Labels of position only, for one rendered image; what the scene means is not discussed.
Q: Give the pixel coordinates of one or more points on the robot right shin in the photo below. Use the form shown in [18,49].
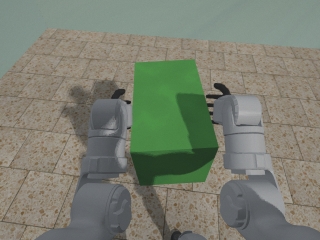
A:
[185,232]

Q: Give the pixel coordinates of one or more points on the robot right hand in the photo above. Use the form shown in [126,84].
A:
[224,90]

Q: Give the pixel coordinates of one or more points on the left robot forearm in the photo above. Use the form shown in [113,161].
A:
[107,132]

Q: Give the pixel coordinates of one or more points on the right robot upper arm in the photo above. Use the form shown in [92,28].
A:
[255,208]

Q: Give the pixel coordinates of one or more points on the right robot forearm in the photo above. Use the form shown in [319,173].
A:
[243,131]

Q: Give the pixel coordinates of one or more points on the left robot upper arm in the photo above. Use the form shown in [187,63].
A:
[99,211]

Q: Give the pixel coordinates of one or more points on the robot left hand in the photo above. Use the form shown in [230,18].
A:
[117,94]

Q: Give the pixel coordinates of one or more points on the carton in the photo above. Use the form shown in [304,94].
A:
[172,137]

